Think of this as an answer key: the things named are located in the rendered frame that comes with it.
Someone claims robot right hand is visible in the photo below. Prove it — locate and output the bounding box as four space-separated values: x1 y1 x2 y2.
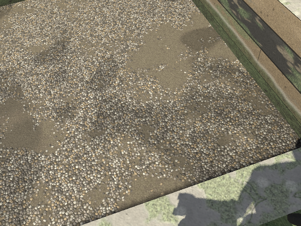
287 213 301 226

